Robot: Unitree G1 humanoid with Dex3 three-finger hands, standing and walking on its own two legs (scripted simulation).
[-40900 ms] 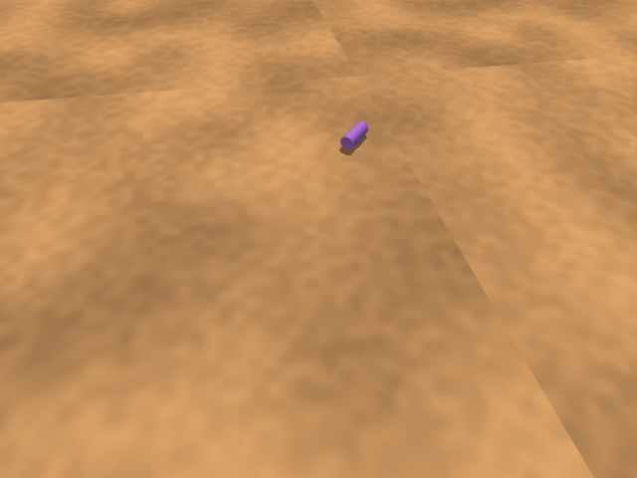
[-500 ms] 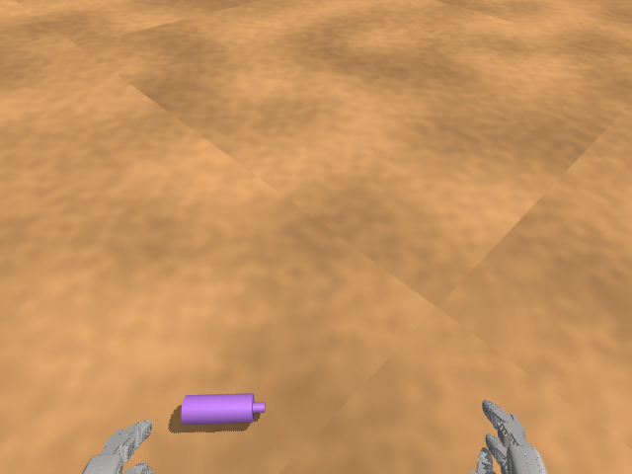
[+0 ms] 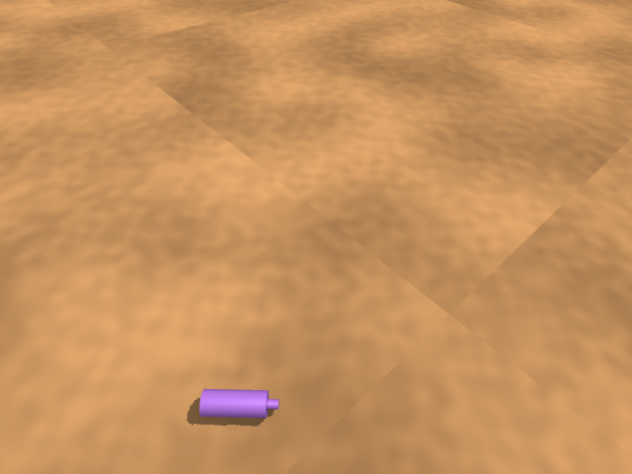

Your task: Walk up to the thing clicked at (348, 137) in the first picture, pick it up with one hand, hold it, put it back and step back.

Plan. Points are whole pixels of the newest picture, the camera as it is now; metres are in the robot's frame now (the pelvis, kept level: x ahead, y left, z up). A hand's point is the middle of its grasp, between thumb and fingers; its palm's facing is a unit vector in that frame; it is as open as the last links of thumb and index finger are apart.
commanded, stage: stand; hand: left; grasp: from above
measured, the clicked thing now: (240, 403) +0.49 +0.22 -0.72
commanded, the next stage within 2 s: none
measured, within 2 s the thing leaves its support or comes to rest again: neither
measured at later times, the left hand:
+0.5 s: hand out of the picture +0.03 +0.23 -0.14, palm faces +0.02 -0.94 -0.34, open 7.4 cm
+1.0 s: hand out of the picture +0.06 +0.22 -0.13, palm faces +0.00 -0.94 -0.34, open 7.4 cm
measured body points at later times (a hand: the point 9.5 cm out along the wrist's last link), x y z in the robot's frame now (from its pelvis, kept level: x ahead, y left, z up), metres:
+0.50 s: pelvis -0.01 -0.01 +0.02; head -0.02 -0.02 +0.47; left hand +0.03 +0.28 -0.11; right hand +0.05 -0.29 -0.12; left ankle +0.01 +0.10 -0.72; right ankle +0.01 -0.15 -0.72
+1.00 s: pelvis +0.00 -0.02 +0.03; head +0.00 -0.03 +0.48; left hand +0.06 +0.27 -0.11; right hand +0.05 -0.31 -0.12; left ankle +0.01 +0.10 -0.72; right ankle +0.01 -0.15 -0.72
